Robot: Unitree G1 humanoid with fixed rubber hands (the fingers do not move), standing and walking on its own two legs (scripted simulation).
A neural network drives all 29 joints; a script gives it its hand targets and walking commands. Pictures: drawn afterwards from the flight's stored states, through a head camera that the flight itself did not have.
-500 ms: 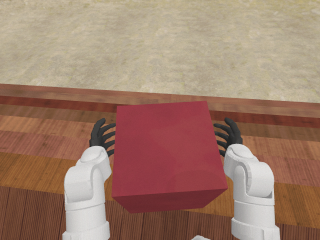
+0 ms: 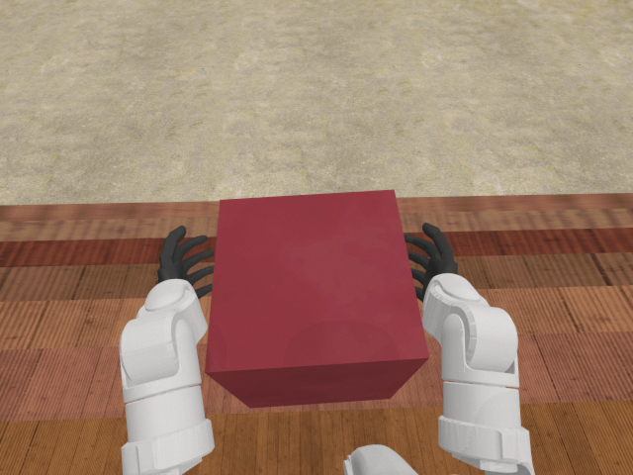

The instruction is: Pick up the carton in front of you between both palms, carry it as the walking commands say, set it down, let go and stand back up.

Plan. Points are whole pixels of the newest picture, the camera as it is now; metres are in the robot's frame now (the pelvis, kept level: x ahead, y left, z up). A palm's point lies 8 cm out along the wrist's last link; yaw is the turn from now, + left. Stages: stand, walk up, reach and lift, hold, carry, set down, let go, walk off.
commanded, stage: carry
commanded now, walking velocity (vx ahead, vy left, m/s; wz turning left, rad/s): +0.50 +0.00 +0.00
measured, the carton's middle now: (314, 310) +0.33 -0.02 +0.00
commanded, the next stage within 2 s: none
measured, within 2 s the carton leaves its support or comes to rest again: neither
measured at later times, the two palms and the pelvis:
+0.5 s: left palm (230, 202) +0.65 +0.11 -0.12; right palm (374, 189) +0.66 -0.20 -0.13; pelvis +0.33 -0.06 -0.19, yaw -1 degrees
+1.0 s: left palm (252, 158) +1.04 +0.08 -0.34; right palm (351, 155) +1.01 -0.23 -0.33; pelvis +0.71 -0.05 -0.38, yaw -1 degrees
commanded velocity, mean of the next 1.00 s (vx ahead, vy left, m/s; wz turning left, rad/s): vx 0.50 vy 0.00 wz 0.00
